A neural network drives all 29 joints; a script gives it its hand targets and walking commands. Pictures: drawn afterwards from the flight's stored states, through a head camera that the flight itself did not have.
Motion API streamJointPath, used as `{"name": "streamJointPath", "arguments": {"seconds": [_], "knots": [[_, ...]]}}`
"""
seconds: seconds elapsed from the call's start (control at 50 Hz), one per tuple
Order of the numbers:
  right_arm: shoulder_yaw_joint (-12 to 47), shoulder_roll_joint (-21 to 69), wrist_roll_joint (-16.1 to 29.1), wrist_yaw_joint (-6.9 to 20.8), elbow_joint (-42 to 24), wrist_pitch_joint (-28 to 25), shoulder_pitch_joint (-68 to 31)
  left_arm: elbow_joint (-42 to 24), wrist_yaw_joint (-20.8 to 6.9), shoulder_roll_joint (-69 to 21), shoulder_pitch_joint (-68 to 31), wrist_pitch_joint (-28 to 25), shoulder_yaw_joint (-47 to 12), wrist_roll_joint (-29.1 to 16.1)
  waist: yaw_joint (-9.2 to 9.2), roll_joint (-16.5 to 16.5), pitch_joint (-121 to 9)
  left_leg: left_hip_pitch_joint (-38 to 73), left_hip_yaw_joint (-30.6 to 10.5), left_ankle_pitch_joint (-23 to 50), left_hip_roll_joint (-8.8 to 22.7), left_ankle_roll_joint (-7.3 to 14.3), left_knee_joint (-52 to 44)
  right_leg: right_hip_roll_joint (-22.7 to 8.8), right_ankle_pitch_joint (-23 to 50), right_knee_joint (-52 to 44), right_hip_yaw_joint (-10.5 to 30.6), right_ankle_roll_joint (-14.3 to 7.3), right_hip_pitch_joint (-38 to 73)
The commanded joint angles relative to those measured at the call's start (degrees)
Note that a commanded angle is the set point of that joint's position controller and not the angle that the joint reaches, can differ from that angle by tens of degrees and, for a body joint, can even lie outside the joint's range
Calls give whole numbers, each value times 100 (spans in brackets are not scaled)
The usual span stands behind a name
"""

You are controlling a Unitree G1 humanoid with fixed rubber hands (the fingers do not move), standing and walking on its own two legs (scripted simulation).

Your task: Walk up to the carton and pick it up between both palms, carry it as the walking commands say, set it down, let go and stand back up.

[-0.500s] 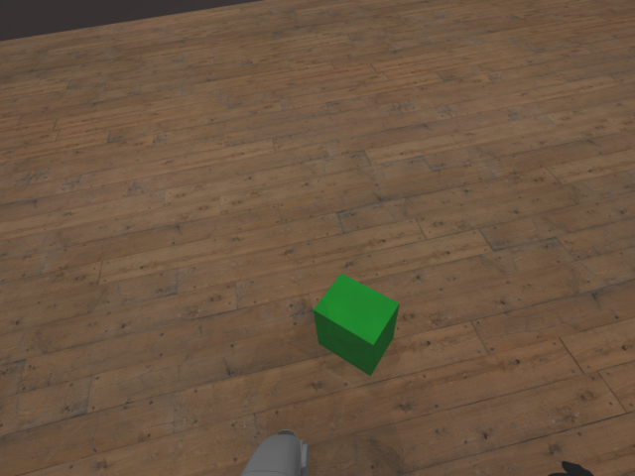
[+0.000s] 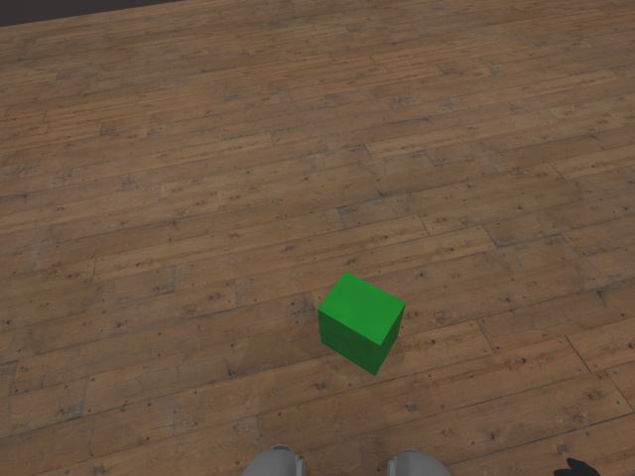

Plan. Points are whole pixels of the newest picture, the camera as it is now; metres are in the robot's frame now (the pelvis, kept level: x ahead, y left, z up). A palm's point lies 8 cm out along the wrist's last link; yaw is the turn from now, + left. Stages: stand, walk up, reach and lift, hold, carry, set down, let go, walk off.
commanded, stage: walk up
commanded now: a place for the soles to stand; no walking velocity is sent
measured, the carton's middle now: (360, 324) +0.60 -0.09 -0.60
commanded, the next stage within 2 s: none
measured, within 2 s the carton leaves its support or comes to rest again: neither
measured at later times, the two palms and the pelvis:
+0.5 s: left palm out of the picture +0.06 +0.34 -0.09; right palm out of the picture +0.09 -0.30 -0.09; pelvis -0.01 +0.01 -0.01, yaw +1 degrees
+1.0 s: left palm out of the picture +0.03 +0.36 -0.10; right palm out of the picture +0.08 -0.29 -0.10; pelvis -0.03 +0.03 -0.01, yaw +2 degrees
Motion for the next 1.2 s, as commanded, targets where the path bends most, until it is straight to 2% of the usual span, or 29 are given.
{"name": "streamJointPath", "arguments": {"seconds": [0.0, 0.06, 0.12, 0.14, 0.16, 0.18, 0.32, 0.36, 0.38, 0.46, 0.52, 0.54, 0.56, 0.58, 0.6, 0.66, 0.72, 0.76, 0.78, 0.84, 0.9, 0.92, 0.94, 0.96, 1.0, 1.08, 1.12, 1.16, 1.18], "knots": [[-392, -1190, -161, -5, -165, -220, 6, -386, 62, 2026, 151, -173, 772, 162, 258, -1061, -655, -861, -112, -436, 362, 21, 498, -1740, 1189, -2379, 2118, -1320, 1472], [-382, -1067, -164, -19, -202, -249, 96, -297, 43, 2085, 165, -149, 777, 135, 186, -1234, -973, -563, -58, -369, 421, -32, 238, -1715, 2515, -1909, 1771, -1246, 1606], [-504, -1183, -170, -49, 111, -306, 743, -499, 30, 1689, -428, -85, 573, 89, -365, -470, -1156, 1337, -52, 451, 226, 118, -1117, -1183, 1267, -971, 736, -700, 126], [-571, -1407, -264, -98, 196, -313, 947, -507, 48, 1440, -463, -20, 500, 49, -502, 923, -915, 1724, -1372, 805, 657, 422, -2044, -677, 506, 179, 410, -352, -848], [-609, -1813, -280, -123, -32, -324, 582, -552, 41, 1168, -527, 28, 446, -21, -351, 1959, -458, 1561, -3646, 599, 1393, 951, -3067, 163, -1016, 778, 302, 25, -1745], [-587, -1918, -245, -136, -190, -295, 417, -512, 72, 1484, -674, 65, 496, 29, -386, 894, -415, 1079, -3668, 310, 1580, 1326, -3214, 103, -1373, 770, 752, -5, -1251], [-367, -1392, -164, -132, -246, -259, -469, -102, -13, 1268, 374, -88, 625, 45, 313, 474, -582, -151, -2175, 1457, 905, 842, -2033, 367, 320, -990, 507, -274, 1024], [-298, -985, -82, -141, -292, -281, -450, -41, 25, 1926, 754, -161, 820, 128, 561, -1010, -1067, -1125, -667, 1524, 172, 144, 16, -1092, -217, -2415, 2232, -803, 2116], [-305, -1095, -113, -160, -213, -255, -316, -128, 26, 2095, 584, -142, 874, 120, 469, -1091, -893, -1241, -154, 21, 117, 25, 607, -1896, -203, -2786, 2824, -1307, 1908], [-437, -1247, -119, -53, -49, -222, 212, -452, 32, 2073, -300, -125, 777, 166, 91, -1091, -360, -525, -240, -578, 567, -18, 547, -1895, -111, -2730, 2179, -1396, 642], [-498, -1188, -203, 3, 142, -291, 701, -474, 3, 1885, -506, -50, 698, 148, -184, -782, -559, 825, 41, -3, 235, 134, -851, -1157, -560, -1613, 1205, -822, -28], [-564, -1378, -209, -30, 244, -319, 852, -547, -8, 1618, -589, -3, 597, 134, -350, 236, -622, 1262, -782, 70, 408, 242, -1592, -707, -777, -593, 641, -453, -584], [-625, -1652, -294, -88, 127, -337, 656, -519, -1, 1283, -570, 46, 523, 68, -310, 1319, -418, 1274, -2659, -505, 949, 706, -2697, -79, -1251, 466, 357, -112, -1286], [-623, -1973, -321, -127, -57, -332, 368, -522, -2, 1304, -744, 99, 507, 7, -372, 1414, -105, 856, -3975, -1307, 1425, 1021, -3591, 185, -1381, 738, 620, -1, -1576], [-557, -1946, -288, -133, -100, -328, 210, -477, -19, 1550, -684, 104, 598, 41, -186, 839, 10, 474, -4069, -1416, 1526, 1145, -3601, 144, -1175, 918, 901, -51, -1270], [-438, -1610, -230, -147, -163, -278, -150, -277, 32, 1350, -277, 6, 592, -55, -3, 822, -43, 477, -2884, 1297, 1164, 1124, -2669, 249, -757, 420, 513, -215, -690], [-380, -1397, -181, -114, -295, -173, -583, -84, 50, 1397, 569, -114, 678, -5, 385, 543, -637, -237, -1886, 1748, 701, 766, -1445, 411, 477, -1309, 450, -230, 1110], [-239, -831, -78, -130, -418, -203, -390, -8, 103, 2173, 928, -160, 892, 160, 528, -1267, -903, -1374, -284, 1281, 45, -6, 781, -1624, 978, -2589, 2719, -1009, 2346], [-308, -1044, -125, -174, -362, -167, -487, -134, 64, 2267, 622, -154, 883, 90, 493, -1159, -832, -1294, -566, -691, 188, -12, 1031, -2243, 1232, -2841, 3046, -1407, 1855], [-422, -1276, -158, -48, -226, -172, -98, -367, 78, 2195, -208, -89, 854, 150, 133, -926, -421, -703, -278, -576, 523, -76, 962, -1956, 356, -2572, 2386, -1451, 775], [-541, -1214, -135, 45, 97, -196, 523, -447, 43, 2023, -517, -18, 773, 133, -223, -1008, -528, 718, 96, -30, 278, 65, -583, -1159, -397, -1656, 1179, -879, -143], [-593, -1332, -166, 19, 255, -220, 840, -487, 43, 1684, -652, 48, 630, 119, -427, -216, -610, 1452, -254, -104, 204, 152, -1078, -842, -866, -886, 731, -572, -777], [-650, -1586, -273, -43, 150, -260, 852, -527, 38, 1332, -525, 105, 571, 70, -415, 1165, -531, 1493, -2089, -377, 782, 479, -2416, -66, -1280, 627, 194, -281, -1246], [-600, -1858, -334, -109, -97, -261, 376, -576, 82, 1159, -704, 114, 490, 24, -396, 1636, -137, 936, -4012, -1238, 1373, 1010, -3450, 304, -1512, 1035, 527, -117, -1854], [-519, -1841, -274, -161, -139, -263, -86, -407, 5, 1475, -679, 114, 607, 5, -191, 673, 32, -84, -3676, -1902, 1402, 1223, -3514, 42, -979, 906, 915, -83, -708], [-365, -1387, -204, -132, -160, -246, -659, -142, -10, 1503, 180, 4, 759, 13, 327, 557, -141, -579, -2489, -253, 868, 786, -2502, 358, -108, -593, 508, -290, 591], [-340, -1257, -143, -108, -173, -219, -536, -142, 9, 1708, 551, -42, 789, 125, 371, -92, -615, -1054, -2085, -365, 649, 508, -1531, -65, -784, -1512, 1417, -479, 1379], [-346, -1058, -188, -128, -144, -201, -433, -118, 28, 2185, 521, -88, 892, 157, 501, -1248, -339, -1440, -440, -347, 1, 91, 454, -1702, -2184, -3165, 3057, -1020, 1321], [-408, -1208, -213, -138, -134, -177, -375, -250, 52, 2404, 151, -94, 920, 134, 429, -1177, -202, -1517, -531, -415, 280, -17, 1028, -2178, -2021, -3342, 3411, -1414, 1041]]}}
